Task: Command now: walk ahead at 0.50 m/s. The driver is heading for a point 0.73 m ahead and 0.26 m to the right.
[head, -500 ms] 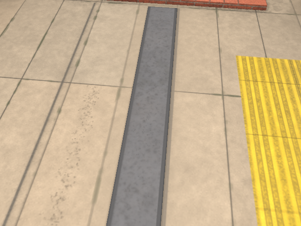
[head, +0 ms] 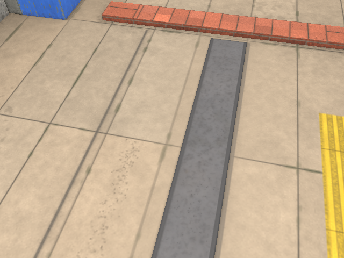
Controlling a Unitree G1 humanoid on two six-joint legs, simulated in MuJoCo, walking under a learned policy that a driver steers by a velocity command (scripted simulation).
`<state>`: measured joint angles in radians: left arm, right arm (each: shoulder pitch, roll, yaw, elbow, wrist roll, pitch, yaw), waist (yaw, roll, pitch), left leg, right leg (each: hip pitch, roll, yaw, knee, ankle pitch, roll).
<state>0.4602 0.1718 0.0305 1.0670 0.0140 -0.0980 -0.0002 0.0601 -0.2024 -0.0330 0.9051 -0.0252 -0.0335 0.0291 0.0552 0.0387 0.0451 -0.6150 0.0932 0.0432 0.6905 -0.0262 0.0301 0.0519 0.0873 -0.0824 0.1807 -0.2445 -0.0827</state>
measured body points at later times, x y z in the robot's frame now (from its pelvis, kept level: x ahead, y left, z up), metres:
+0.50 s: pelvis +0.27 +0.04 +0.00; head +0.29 +0.04 +0.45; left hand +0.42 +0.26 -0.14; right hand +0.20 -0.20 -0.14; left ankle +0.21 +0.11 -0.74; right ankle +0.38 -0.12 -0.68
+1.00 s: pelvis +0.50 -0.06 +0.00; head +0.54 -0.09 +0.45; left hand +0.65 +0.19 -0.13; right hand +0.54 -0.35 -0.12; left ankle +0.68 +0.05 -0.67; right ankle +0.46 -0.08 -0.74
